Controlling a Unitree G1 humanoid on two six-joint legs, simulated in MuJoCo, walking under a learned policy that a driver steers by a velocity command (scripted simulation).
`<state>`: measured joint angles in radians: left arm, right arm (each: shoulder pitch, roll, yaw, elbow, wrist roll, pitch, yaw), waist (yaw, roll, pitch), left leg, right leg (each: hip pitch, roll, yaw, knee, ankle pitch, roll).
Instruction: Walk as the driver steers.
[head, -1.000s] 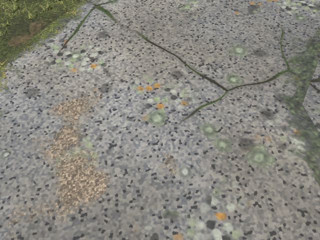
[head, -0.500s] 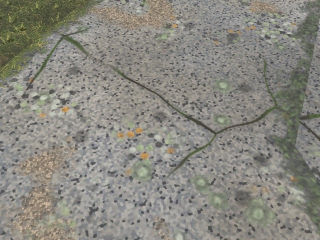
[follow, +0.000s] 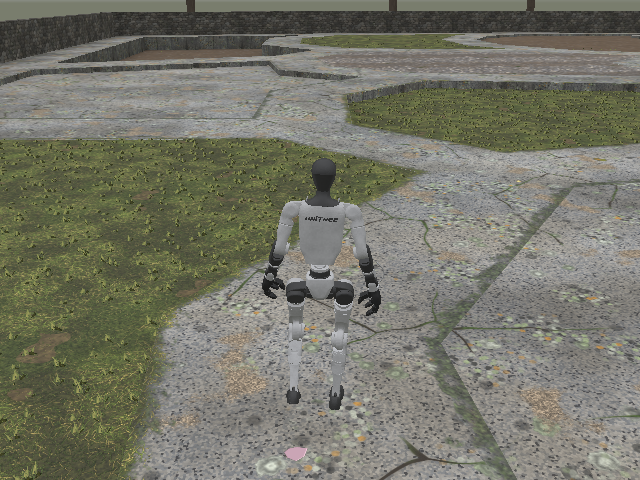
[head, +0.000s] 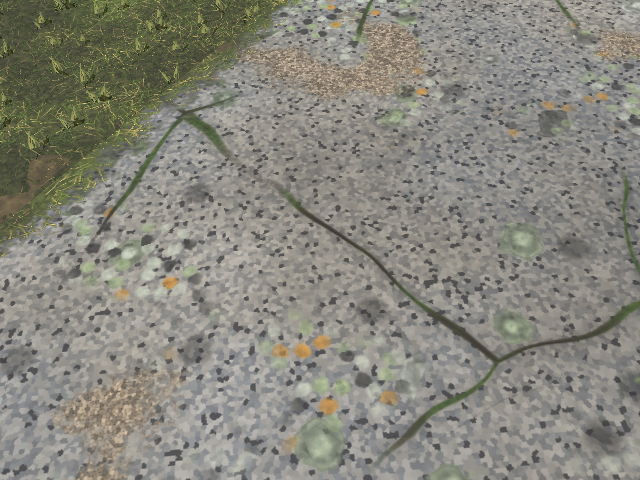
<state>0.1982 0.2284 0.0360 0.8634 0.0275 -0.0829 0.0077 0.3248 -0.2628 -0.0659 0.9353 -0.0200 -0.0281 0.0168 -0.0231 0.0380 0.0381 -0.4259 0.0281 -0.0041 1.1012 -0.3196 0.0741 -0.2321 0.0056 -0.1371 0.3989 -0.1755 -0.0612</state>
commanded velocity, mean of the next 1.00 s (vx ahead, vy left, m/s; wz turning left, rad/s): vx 0.50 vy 0.00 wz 0.31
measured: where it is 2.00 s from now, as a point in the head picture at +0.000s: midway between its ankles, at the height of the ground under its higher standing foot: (264, 357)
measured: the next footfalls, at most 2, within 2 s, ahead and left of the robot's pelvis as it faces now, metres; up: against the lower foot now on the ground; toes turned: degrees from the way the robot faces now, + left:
left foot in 0.38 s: +0.32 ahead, +0.13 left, +0.00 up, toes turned +18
right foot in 0.92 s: +0.67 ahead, +0.10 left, +0.00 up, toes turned +16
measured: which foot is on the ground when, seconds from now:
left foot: up 0.00-0.36, down 0.38-0.96, up 0.98-1.00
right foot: down 0.00-0.38, up 0.40-0.90, down 0.92-1.00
